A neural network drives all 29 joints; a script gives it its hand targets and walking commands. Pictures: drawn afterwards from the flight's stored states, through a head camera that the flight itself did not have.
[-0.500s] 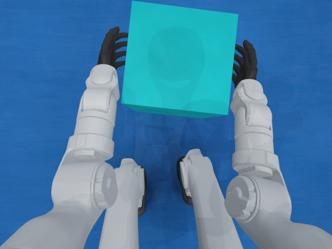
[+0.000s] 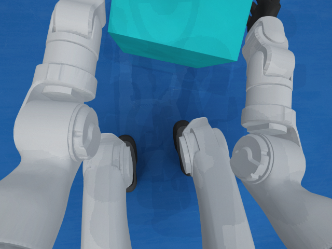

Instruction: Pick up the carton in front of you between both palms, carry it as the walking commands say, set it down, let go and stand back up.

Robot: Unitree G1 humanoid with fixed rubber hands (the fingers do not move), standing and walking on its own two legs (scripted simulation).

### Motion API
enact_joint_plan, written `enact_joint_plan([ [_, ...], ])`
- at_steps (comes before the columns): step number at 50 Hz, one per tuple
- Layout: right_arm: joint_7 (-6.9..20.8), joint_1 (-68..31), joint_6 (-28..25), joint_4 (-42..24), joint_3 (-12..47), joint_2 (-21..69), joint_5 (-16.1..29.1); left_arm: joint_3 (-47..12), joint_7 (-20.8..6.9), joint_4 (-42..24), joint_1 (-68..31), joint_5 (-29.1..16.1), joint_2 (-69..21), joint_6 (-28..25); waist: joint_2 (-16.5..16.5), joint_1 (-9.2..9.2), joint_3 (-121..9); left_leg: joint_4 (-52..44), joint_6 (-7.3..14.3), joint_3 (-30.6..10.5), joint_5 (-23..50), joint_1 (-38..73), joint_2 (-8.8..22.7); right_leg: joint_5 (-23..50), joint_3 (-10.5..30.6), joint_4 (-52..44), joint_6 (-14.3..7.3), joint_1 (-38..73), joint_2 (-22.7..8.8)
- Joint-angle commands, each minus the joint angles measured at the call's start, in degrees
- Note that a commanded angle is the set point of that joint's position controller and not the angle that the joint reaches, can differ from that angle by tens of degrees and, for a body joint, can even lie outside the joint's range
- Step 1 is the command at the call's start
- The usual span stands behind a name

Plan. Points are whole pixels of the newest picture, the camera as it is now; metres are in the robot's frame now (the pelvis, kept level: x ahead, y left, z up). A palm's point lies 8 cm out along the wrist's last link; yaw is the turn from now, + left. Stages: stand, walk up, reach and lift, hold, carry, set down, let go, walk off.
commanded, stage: set down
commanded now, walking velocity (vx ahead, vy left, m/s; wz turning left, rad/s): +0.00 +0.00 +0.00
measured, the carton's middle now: (175, 6) +0.55 -0.09 -0.22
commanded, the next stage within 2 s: none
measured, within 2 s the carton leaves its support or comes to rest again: rests again in 0.66 s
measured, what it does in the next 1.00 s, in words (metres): lowers itself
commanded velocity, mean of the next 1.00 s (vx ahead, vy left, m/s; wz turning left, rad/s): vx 0.00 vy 0.00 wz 0.00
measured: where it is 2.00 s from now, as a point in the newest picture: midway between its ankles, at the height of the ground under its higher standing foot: (157, 165)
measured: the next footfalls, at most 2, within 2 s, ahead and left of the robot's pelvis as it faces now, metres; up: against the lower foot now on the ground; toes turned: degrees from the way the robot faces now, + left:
none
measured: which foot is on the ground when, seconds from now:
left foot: down 0.00-1.00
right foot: down 0.00-1.00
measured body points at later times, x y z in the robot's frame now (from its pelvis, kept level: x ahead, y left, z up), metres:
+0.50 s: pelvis +0.01 +0.00 -0.06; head +0.39 -0.01 +0.17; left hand +0.62 +0.05 -0.24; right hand +0.52 -0.24 -0.23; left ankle +0.09 +0.10 -0.41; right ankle +0.12 -0.12 -0.41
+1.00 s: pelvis +0.00 +0.01 -0.07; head +0.38 +0.00 +0.16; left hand +0.61 +0.05 -0.25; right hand +0.52 -0.24 -0.24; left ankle +0.09 +0.10 -0.41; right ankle +0.12 -0.12 -0.41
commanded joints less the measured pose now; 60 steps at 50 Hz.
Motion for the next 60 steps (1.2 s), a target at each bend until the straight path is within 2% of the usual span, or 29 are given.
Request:
enact_joint_plan([
  [1, 15.04, -44.98, -2.62, -4.06, 29.57, 39.66, 10.20, -17.62, -10.03, -4.08, -31.26, -8.65, -48.98, -2.75, 5.57, -6.33, -76.12, -6.18, -0.75, 0.09, 18.53, 37.29, -3.82, 24.02, -5.68, -3.65, 1.28, 39.65, 4.32],
  [11, 13.98, -50.60, -4.16, -4.53, 31.21, 36.00, 14.86, -23.46, -10.16, -4.05, -37.36, -15.00, -43.92, -4.81, 6.85, -8.04, -74.99, 1.78, -0.05, -0.42, 22.81, 36.02, -3.03, 29.89, -4.55, 3.07, 0.92, 41.65, 3.49],
  [14, 13.29, -51.60, -4.42, -5.89, 32.75, 37.46, 17.48, -25.27, -9.98, -6.65, -40.01, -17.03, -43.31, -5.50, 6.16, -7.43, -79.26, 3.34, 0.19, -0.07, 24.44, 35.08, -3.15, 35.50, -3.83, 5.12, 0.65, 47.92, 3.59],
  [16, 13.42, -51.38, -4.25, -5.13, 33.31, 38.66, 18.19, -25.03, -10.17, -6.11, -39.52, -16.89, -43.37, -5.72, 5.89, -6.43, -78.30, 3.96, 0.63, -0.05, 24.61, 33.58, -3.11, 36.85, -3.27, 6.19, 0.63, 48.06, 3.73],
  [19, 14.26, -49.95, -4.11, -2.60, 32.50, 39.41, 17.80, -23.36, -10.73, -3.15, -36.82, -15.48, -44.20, -5.78, 6.87, -5.44, -71.30, 4.54, 1.12, -0.21, 24.06, 31.95, -3.02, 33.47, -2.96, 6.49, 0.69, 41.69, 3.90],
  [21, 14.64, -49.04, -4.26, -1.08, 31.49, 39.18, 16.90, -22.46, -11.11, -1.47, -35.33, -14.83, -44.50, -5.93, 6.98, -5.45, -66.86, 4.75, 1.27, -0.30, 22.64, 30.30, -2.99, 30.80, -3.07, 6.52, 0.68, 38.50, 3.95],
  [29, 14.48, -48.36, -5.82, 2.51, 27.33, 36.20, 14.62, -21.81, -11.54, 0.23, -36.89, -15.66, -42.49, -7.17, 7.96, -7.68, -58.10, 5.41, 1.13, -1.19, 17.88, 27.45, -2.61, 24.50, -3.72, 7.21, 0.20, 32.79, 3.50],
  [35, 14.98, -47.73, -5.90, 6.53, 24.00, 33.48, 12.95, -20.45, -11.34, 3.75, -36.56, -14.94, -38.99, -7.00, 9.06, -7.80, -50.37, 5.30, 1.05, -2.06, 13.93, 26.89, -2.10, 17.81, -3.95, 7.46, -0.04, 26.44, 2.88],
  [48, 16.94, -41.57, -6.20, 12.58, 18.36, 28.80, 8.87, -15.29, -11.60, 9.82, -29.18, -9.68, -33.36, -6.20, 6.71, -5.69, -34.72, 5.12, 1.68, -3.67, 10.10, 21.76, -1.80, 11.94, -3.29, 8.37, -0.35, 17.69, 2.53],
  [57, 17.00, -36.38, -5.45, 16.14, 13.44, 24.15, 5.82, -12.91, -11.79, 11.49, -25.89, -6.00, -27.70, -5.07, 7.52, -4.56, -26.98, 5.04, 1.71, -4.63, 7.86, 21.08, -0.85, 7.75, -2.65, 8.93, -0.66, 13.52, 2.26],
  [60, 16.82, -35.31, -5.41, 16.74, 12.20, 22.91, 5.12, -12.71, -11.79, 11.81, -25.64, -5.33, -26.39, -4.88, 7.74, -4.83, -25.89, 5.03, 1.64, -4.86, 7.77, 21.66, -0.56, 7.36, -2.82, 9.21, -0.57, 13.33, 2.20],
])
